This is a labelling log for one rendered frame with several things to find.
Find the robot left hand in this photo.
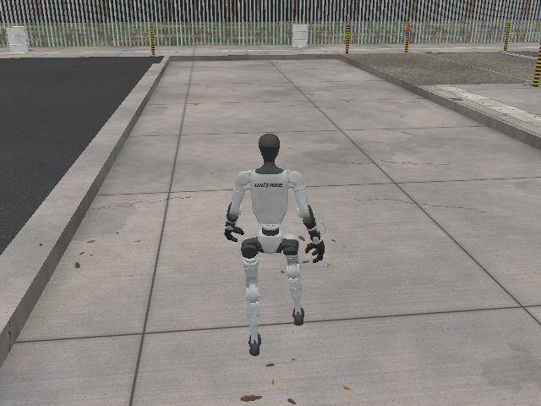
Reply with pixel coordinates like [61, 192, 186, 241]
[224, 227, 244, 242]

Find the robot left forearm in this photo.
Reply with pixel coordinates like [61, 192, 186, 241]
[225, 202, 238, 230]

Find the robot head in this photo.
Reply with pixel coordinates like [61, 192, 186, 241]
[255, 134, 284, 174]

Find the robot right hand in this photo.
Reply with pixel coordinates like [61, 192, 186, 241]
[305, 240, 325, 263]

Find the left robot upper arm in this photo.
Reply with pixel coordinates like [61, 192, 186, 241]
[229, 170, 253, 216]

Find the robot right forearm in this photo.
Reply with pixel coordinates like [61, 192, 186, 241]
[303, 205, 322, 244]

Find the left robot shin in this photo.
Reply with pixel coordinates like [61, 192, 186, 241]
[246, 288, 260, 344]

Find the right robot upper arm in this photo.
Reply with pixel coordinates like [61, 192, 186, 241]
[287, 170, 310, 218]

